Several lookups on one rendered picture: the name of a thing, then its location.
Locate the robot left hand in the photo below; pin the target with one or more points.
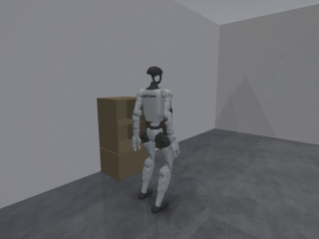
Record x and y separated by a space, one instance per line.
136 140

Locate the robot right hand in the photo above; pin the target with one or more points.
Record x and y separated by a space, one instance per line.
174 149

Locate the left robot upper arm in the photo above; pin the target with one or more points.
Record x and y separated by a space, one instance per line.
139 102

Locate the right robot upper arm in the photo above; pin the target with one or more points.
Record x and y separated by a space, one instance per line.
167 96

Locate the right robot forearm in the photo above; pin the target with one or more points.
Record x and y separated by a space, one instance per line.
169 128

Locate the right robot shin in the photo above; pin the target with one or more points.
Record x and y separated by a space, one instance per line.
162 186

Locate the left robot forearm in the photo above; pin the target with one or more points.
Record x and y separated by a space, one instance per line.
136 125

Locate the robot left foot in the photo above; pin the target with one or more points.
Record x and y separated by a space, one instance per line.
142 195

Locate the cupboard door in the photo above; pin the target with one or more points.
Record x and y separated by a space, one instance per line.
161 125

